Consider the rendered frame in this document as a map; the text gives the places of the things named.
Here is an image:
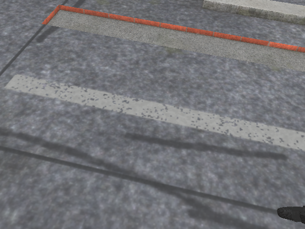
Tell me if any robot right hand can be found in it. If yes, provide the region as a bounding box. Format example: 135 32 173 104
277 205 305 224

